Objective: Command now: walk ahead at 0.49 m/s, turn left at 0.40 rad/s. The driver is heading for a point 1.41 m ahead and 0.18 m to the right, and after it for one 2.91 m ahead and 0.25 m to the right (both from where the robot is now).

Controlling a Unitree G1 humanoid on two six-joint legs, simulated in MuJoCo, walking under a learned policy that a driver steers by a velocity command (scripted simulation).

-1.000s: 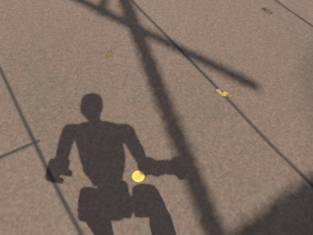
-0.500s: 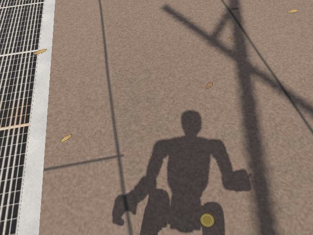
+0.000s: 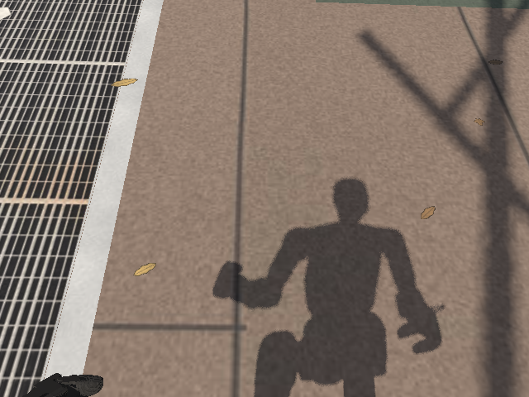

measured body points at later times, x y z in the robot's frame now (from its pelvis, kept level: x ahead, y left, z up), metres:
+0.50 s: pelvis +0.30 -0.05 +0.00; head +0.33 -0.06 +0.45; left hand +0.31 +0.23 -0.12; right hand +0.49 -0.29 -0.10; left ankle +0.42 +0.13 -0.68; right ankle +0.27 -0.14 -0.75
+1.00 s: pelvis +0.58 +0.03 +0.00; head +0.60 +0.04 +0.45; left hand +0.72 +0.31 -0.10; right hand +0.64 -0.24 -0.12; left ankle +0.55 +0.12 -0.75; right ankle +0.70 -0.14 -0.67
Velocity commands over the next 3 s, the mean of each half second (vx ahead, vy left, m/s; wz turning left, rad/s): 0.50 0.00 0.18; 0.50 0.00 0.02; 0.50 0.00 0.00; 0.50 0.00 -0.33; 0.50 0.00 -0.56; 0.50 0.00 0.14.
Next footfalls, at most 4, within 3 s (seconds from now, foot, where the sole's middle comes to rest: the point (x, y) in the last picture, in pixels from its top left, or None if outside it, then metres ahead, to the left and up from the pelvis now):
0.18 right None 0.31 -0.14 -0.78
0.72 left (206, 346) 0.59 0.12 -0.78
1.24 right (283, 245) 0.90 -0.10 -0.78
1.78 left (199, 173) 1.18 0.15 -0.78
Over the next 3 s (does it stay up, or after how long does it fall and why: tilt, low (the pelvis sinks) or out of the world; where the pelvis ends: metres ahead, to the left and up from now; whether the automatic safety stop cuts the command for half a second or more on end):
stays up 1.65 -0.15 -0.01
